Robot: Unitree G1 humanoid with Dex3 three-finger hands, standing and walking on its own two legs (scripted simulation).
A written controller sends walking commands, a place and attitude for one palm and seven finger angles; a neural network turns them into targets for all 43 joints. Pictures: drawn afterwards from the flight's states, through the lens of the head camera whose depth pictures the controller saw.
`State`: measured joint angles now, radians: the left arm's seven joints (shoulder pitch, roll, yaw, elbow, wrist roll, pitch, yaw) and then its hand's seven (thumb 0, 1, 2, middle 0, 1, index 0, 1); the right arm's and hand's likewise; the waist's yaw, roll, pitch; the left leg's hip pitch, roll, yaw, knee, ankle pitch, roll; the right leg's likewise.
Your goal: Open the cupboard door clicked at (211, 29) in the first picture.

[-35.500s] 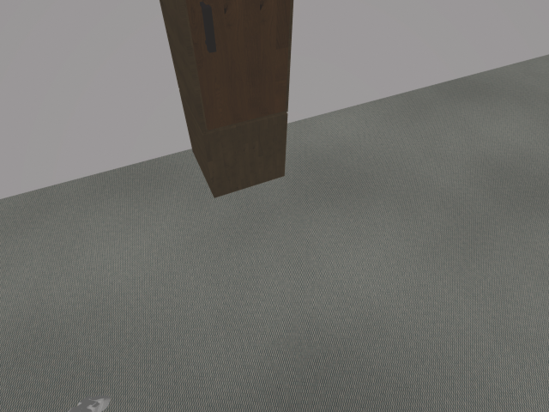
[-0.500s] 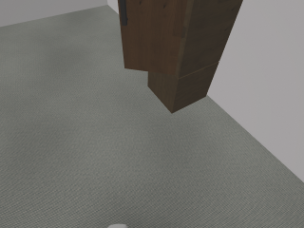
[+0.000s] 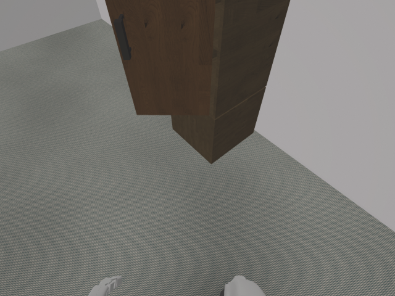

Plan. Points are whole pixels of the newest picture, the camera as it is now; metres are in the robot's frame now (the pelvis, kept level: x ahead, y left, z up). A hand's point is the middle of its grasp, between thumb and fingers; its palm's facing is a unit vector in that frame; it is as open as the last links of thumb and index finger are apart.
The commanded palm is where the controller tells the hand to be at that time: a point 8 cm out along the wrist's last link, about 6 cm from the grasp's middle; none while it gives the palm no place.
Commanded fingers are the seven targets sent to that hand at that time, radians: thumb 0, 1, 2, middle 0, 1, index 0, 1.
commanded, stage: take the last steps up to it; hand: left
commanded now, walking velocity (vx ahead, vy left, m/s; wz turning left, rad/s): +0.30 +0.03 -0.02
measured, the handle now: (124, 37) +0.89 +0.26 +0.06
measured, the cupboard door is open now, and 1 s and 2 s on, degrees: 48 48 48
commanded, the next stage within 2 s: come to a stop and stand still in 0.54 s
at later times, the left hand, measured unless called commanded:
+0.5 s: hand out of the picture +0.14 +0.17 -0.17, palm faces +0.12 -0.98 -0.16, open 7.3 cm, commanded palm none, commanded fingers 0.00 0.90 0.90 -0.20 -0.30 -0.20 -0.30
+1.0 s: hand (122, 204) +0.37 +0.22 -0.17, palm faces +0.00 -0.96 -0.27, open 7.3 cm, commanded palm none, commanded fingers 0.00 0.90 0.90 -0.20 -0.30 -0.20 -0.30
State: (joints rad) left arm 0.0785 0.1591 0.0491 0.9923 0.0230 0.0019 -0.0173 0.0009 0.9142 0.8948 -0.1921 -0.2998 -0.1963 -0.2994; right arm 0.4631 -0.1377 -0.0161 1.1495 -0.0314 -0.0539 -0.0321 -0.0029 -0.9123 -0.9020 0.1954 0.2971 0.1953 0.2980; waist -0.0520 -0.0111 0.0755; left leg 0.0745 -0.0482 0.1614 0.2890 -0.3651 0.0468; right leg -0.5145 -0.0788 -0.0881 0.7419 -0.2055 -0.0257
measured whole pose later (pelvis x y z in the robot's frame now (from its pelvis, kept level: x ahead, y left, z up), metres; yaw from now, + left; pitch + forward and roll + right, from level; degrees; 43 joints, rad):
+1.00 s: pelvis +0.30 +0.02 +0.00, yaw -1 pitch +0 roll +0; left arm 0.17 0.20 0.05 1.01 0.03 0.02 0.03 0.00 0.93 0.89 -0.19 -0.30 -0.20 -0.30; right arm 0.23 -0.16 -0.05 1.07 -0.01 0.04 -0.04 -0.01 -0.92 -0.90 0.20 0.30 0.20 0.30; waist -0.02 0.01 0.07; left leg -0.29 0.03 0.13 0.63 -0.35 0.01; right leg -0.30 -0.04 -0.06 0.61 -0.30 -0.01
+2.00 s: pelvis +0.25 +0.02 +0.01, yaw +0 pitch -2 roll +1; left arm 0.27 0.23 0.01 1.04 0.02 0.00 0.01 0.00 0.91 0.89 -0.20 -0.30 -0.20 -0.30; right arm 0.34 -0.27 -0.03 1.06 -0.02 0.00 -0.01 0.00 -0.90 -0.90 0.20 0.30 0.20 0.30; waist -0.02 0.01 0.00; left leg -0.22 0.02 0.06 0.45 -0.20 0.00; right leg -0.28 -0.01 -0.07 0.47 -0.17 -0.03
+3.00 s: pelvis +0.31 +0.04 +0.01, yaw +0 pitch -1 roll -1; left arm 0.35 0.14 0.02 1.08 0.03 0.00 0.03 0.00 0.91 0.89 -0.20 -0.30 -0.20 -0.30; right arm 0.35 -0.18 -0.01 1.11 -0.02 0.01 -0.02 0.00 -0.90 -0.90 0.20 0.30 0.20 0.30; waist 0.01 0.02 -0.01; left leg -0.17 0.03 0.05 0.50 -0.32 0.01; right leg -0.19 0.00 -0.08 0.44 -0.24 -0.02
